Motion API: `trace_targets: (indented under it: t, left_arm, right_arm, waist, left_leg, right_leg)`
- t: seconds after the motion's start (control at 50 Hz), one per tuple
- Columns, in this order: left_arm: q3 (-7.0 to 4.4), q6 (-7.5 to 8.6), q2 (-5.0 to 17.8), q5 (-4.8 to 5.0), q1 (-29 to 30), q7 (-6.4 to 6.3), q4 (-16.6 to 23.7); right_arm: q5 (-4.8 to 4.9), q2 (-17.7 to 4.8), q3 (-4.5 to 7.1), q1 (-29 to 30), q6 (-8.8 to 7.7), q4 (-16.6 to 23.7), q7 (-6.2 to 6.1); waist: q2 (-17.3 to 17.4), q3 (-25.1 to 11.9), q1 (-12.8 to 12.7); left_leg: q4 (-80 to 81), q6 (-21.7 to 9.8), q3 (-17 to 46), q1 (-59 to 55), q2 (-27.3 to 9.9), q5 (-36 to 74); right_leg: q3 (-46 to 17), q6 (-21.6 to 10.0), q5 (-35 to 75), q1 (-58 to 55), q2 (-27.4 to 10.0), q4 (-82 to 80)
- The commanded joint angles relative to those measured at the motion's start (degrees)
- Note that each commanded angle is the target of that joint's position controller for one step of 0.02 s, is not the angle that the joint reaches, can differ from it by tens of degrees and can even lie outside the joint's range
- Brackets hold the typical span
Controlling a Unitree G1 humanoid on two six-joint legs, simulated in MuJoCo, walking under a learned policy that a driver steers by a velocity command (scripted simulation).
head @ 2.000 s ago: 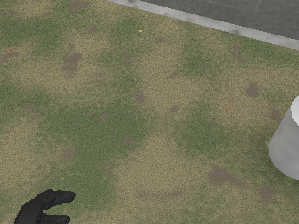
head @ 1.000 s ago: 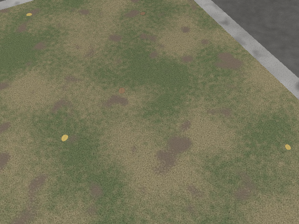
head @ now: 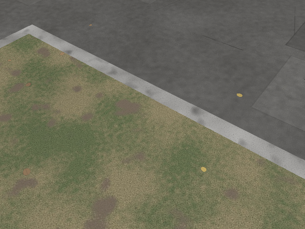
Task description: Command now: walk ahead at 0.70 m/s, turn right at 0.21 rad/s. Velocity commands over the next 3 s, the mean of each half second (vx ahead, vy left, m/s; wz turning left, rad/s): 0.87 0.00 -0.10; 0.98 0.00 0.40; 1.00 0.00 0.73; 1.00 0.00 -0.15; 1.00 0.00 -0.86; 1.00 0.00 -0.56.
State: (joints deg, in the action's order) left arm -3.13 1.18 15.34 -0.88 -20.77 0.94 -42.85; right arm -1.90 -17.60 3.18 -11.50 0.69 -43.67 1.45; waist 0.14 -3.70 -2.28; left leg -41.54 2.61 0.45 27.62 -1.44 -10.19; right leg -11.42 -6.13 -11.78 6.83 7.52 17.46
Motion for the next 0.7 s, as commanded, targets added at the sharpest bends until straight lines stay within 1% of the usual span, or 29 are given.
trace_targets:
  t: [0.02, 0.06, 0.1, 0.12, 0.14, 0.16, 0.18, 0.2, 0.22, 0.24, 0.26, 0.28, 0.3, 0.32, 0.36, 0.4, 0.42, 0.46, 0.5, 0.52, 0.54, 0.56, 0.58, 0.6, 0.62, 0.64, 0.66, 0.68, 0.7]
  left_arm:
    - [-2.72, 1.69, 10.7, 0.11, -0.8, 0.06, 2.7]
    - [-2.72, 2.10, 11.0, 0.32, 0.3, 0.24, 2.8]
    - [-2.66, 2.32, 11.2, 0.58, 1.7, 0.40, 2.7]
    - [-2.51, 2.37, 11.0, 0.63, 2.2, 0.41, 2.5]
    - [-2.04, 2.69, 9.7, 0.45, 2.4, 0.35, 2.3]
    - [-1.26, 3.31, 7.4, 0.18, 4.3, 0.31, 2.9]
    - [0.29, 4.14, 2.2, 1.21, 5.1, 0.25, 5.4]
    - [0.01, 3.73, 5.2, 0.41, 6.2, -0.44, 5.3]
    - [-0.29, 3.42, 6.6, -0.74, 8.7, -0.26, 5.2]
    - [-0.17, 3.51, 6.6, -1.43, 9.1, 0.61, 4.9]
    - [-0.19, 3.33, 6.7, -1.79, 8.2, 1.47, 4.5]
    - [-0.05, 2.83, 6.5, -2.32, 8.0, 2.12, 4.2]
    - [0.20, 2.34, 6.1, -2.48, 8.8, 2.56, 4.2]
    - [0.38, 2.02, 5.7, -2.38, 10.1, 2.77, 4.7]
    - [0.66, 1.66, 5.5, -2.17, 14.5, 2.81, 6.0]
    - [1.09, 1.69, 5.0, -1.86, 20.0, 2.89, 7.9]
    - [1.47, 1.77, 4.4, -1.64, 22.0, 3.06, 8.5]
    - [2.23, 1.87, 3.3, -1.18, 25.5, 3.57, 9.7]
    - [2.60, 1.98, 3.0, -1.03, 27.2, 3.55, 10.0]
    - [2.65, 2.03, 3.2, -1.04, 27.5, 3.30, 10.0]
    - [2.55, 2.03, 3.5, -0.98, 26.8, 2.81, 9.8]
    - [2.21, 1.93, 4.4, -1.10, 25.0, 2.14, 9.3]
    - [1.59, 1.85, 6.1, -1.28, 20.0, 1.40, 8.0]
    - [0.57, 1.85, 8.3, -1.14, 9.5, 0.53, 4.9]
    - [-0.59, 2.09, 10.6, -1.60, -2.9, -0.47, 1.2]
    - [-2.55, 2.27, 16.1, -3.67, -8.5, -1.49, 0.1]
    - [-2.80, 2.40, 16.6, -3.22, -7.4, -0.76, 0.5]
    - [-2.33, 2.55, 12.7, -2.61, -2.7, -0.42, 0.0]
    - [-1.67, 3.14, 9.6, -2.32, 0.5, -0.43, -0.7]
  right_arm:
    - [0.63, -4.0, 0.33, 11.7, -2.12, 7.8, 0.22]
    - [0.92, -4.0, 0.15, 11.7, -2.50, 8.7, 0.26]
    - [1.01, -4.0, 0.10, 9.4, -2.89, 8.9, 0.09]
    - [0.84, -4.2, 0.26, 6.3, -3.21, 8.3, -0.26]
    - [0.49, -5.4, 0.77, 0.5, -3.80, 6.7, -0.93]
    - [-0.29, -8.9, 1.89, -11.1, -4.58, 3.9, -1.91]
    - [-1.62, -15.8, 3.39, -19.1, -4.73, 3.0, -2.39]
    - [-1.34, -14.0, 3.43, -16.2, -4.64, 2.7, -1.96]
    - [-0.75, -9.9, 2.38, -12.5, -4.59, 3.7, -1.54]
    - [-0.34, -7.6, 1.71, -10.5, -4.93, 3.9, -1.10]
    - [-0.19, -6.5, 1.22, -9.3, -5.18, 3.8, -0.94]
    - [0.05, -5.9, 0.89, -9.1, -5.55, 3.4, -0.97]
    - [0.33, -5.8, 0.79, -9.6, -5.97, 2.8, -0.92]
    - [0.65, -5.8, 0.83, -10.7, -6.33, 2.1, -0.84]
    - [1.29, -5.5, 0.85, -13.2, -6.77, 0.5, -0.56]
    - [1.62, -4.6, 0.58, -15.0, -7.05, -0.7, -0.28]
    - [1.67, -4.2, 0.45, -15.3, -7.21, -1.1, -0.23]
    - [1.80, -4.5, 0.43, -16.9, -7.62, -2.4, -0.51]
    - [1.94, -5.5, 0.48, -18.0, -7.83, -3.9, -0.79]
    - [1.93, -6.0, 0.46, -18.1, -7.74, -4.6, -0.88]
    - [1.65, -7.0, 0.47, -17.8, -7.68, -5.2, -0.99]
    - [1.26, -8.2, 0.61, -18.2, -7.47, -5.9, -1.31]
    - [0.64, -9.5, 0.84, -18.5, -6.92, -6.7, -1.79]
    - [-0.03, -10.8, 1.15, -17.8, -6.04, -7.2, -2.36]
    - [0.09, -10.2, 0.92, -15.6, -5.56, -6.8, -2.64]
    - [1.60, -3.0, -0.80, -19.5, -5.93, -4.4, -1.69]
    - [3.08, -0.9, -1.27, -20.5, -6.54, -3.1, -1.13]
    - [2.79, -5.6, -0.06, -12.4, -6.37, -2.2, -1.64]
    - [2.74, -4.6, -0.41, -9.5, -6.46, -1.4, -1.34]
  waist:
    - [-5.6, 7.5, -2.9]
    - [-5.3, 8.1, -2.3]
    - [-4.8, 8.4, -0.5]
    - [-3.5, 8.0, 1.4]
    - [-1.5, 6.0, 4.3]
    - [4.1, 0.6, 10.0]
    - [17.9, -4.8, 12.5]
    - [12.0, -1.0, 9.9]
    - [4.2, 2.7, 8.0]
    - [1.7, 3.0, 6.5]
    - [2.4, 3.0, 4.6]
    - [4.2, 4.2, 3.6]
    - [5.0, 5.7, 3.5]
    - [5.0, 7.2, 3.5]
    - [3.5, 9.9, 4.1]
    - [2.9, 11.6, 4.9]
    - [3.1, 12.0, 5.1]
    - [3.4, 12.5, 5.6]
    - [3.1, 12.9, 5.3]
    - [3.0, 12.3, 5.0]
    - [4.1, 10.6, 4.1]
    - [5.9, 7.8, 2.7]
    - [7.7, 3.8, 0.0]
    - [8.8, -1.9, -4.9]
    - [6.8, -7.1, -11.2]
    - [-4.9, -15.6, -8.6]
    - [-13.8, -22.9, -5.5]
    - [-6.1, -12.6, -5.7]
    - [-2.3, -3.8, -3.7]
  left_leg:
    - [4.4, -0.9, 0.0, 6.0, -0.8, -0.2]
    - [7.5, -2.2, -0.6, 1.2, -0.6, -1.4]
    - [11.6, -4.0, -1.9, -6.8, 0.0, -2.2]
    - [14.4, -4.7, -2.6, -12.9, 0.7, -1.9]
    - [15.9, -5.6, -2.1, -22.7, 1.0, -3.4]
    - [18.1, -7.5, 5.5, -36.8, -4.1, -11.1]
    - [27.4, -12.0, 30.1, -48.3, -18.3, -34.5]
    - [30.1, -14.4, 43.6, -43.7, -22.1, -40.4]
    - [28.1, -13.8, 37.3, -39.6, -19.9, -36.8]
    - [28.1, -12.8, 30.5, -35.8, -16.7, -31.6]
    - [30.0, -11.8, 26.1, -32.3, -14.3, -29.1]
    - [32.2, -11.5, 23.2, -29.0, -12.5, -27.6]
    - [34.1, -11.6, 20.8, -26.8, -10.8, -24.8]
    - [35.5, -12.3, 19.4, -25.9, -10.3, -21.8]
    - [38.0, -13.2, 15.7, -25.5, -9.2, -15.1]
    - [39.7, -13.5, 11.0, -24.3, -7.5, -6.2]
    - [40.2, -13.1, 8.6, -23.2, -6.5, -1.2]
    - [42.7, -12.5, 5.8, -22.1, -6.8, 8.9]
    - [43.9, -12.1, 3.4, -25.2, -8.1, 19.9]
    - [42.5, -11.9, 1.9, -27.9, -8.3, 27.3]
    - [39.2, -11.5, 0.7, -30.5, -8.7, 40.3]
    - [34.0, -11.0, -0.1, -33.5, -9.6, 55.2]
    - [25.6, -10.3, -0.6, -35.8, -10.5, 66.2]
    - [13.0, -9.8, -1.0, -34.6, -11.1, 69.9]
    - [-3.9, -9.2, -1.4, -24.4, -9.5, 59.7]
    - [-26.7, -8.6, -2.0, -4.4, -3.1, 27.3]
    - [-40.8, -8.8, 3.6, 7.5, 4.6, -13.9]
    - [-42.5, -10.3, 5.8, 13.3, 1.1, -9.0]
    - [-39.2, -10.2, 5.3, 13.7, -1.6, -4.4]
  right_leg:
    - [-15.8, -7.4, -18.3, 1.9, -17.4, -8.5]
    - [-15.5, -7.3, -17.8, 4.6, -17.6, -8.5]
    - [-14.7, -6.9, -16.4, 8.2, -17.5, -8.2]
    - [-13.4, -6.2, -14.6, 10.5, -16.5, -6.4]
    - [-10.7, -5.1, -8.9, 14.4, -14.2, -0.9]
    - [-5.1, -3.2, -3.0, 21.7, -9.9, 14.2]
    - [5.1, -0.1, -11.6, 35.2, -1.9, 35.5]
    - [4.2, -0.2, -13.3, 44.8, -1.6, 46.1]
    - [2.7, -0.4, -8.8, 47.0, -5.2, 50.8]
    - [3.2, 0.1, -5.2, 45.3, -7.2, 50.6]
    - [4.4, 0.9, -3.4, 42.6, -9.1, 48.8]
    - [5.4, 1.9, -2.5, 41.1, -10.4, 47.4]
    - [6.8, 2.7, -0.8, 40.8, -10.9, 47.3]
    - [7.6, 3.3, 1.0, 42.1, -11.4, 47.0]
    - [9.5, 4.1, 4.6, 45.3, -12.4, 44.1]
    - [11.9, 4.8, 8.3, 44.3, -12.6, 37.3]
    - [13.1, 4.8, 10.6, 41.6, -12.4, 32.9]
    - [15.5, 3.8, 14.4, 35.4, -11.8, 25.3]
    - [16.9, 1.9, 16.0, 31.0, -10.8, 20.1]
    - [17.8, 0.9, 15.0, 29.0, -9.8, 18.0]
    - [18.7, -0.2, 12.9, 25.5, -7.9, 16.8]
    - [19.7, -1.1, 9.2, 21.8, -5.4, 16.9]
    - [19.6, -2.1, 4.7, 16.0, -3.4, 17.2]
    - [18.8, -3.3, -0.1, 5.3, -1.8, 17.1]
    - [14.5, -4.5, 0.1, -11.5, -5.6, 14.6]
    - [-5.7, -7.0, -24.7, -29.8, -21.1, 12.6]
    - [-34.0, -9.6, -38.0, -34.2, -32.2, 2.1]
    - [-29.2, -7.3, -34.9, -26.6, -29.0, -1.1]
    - [-19.7, -6.3, -25.1, -16.7, -28.1, -2.5]
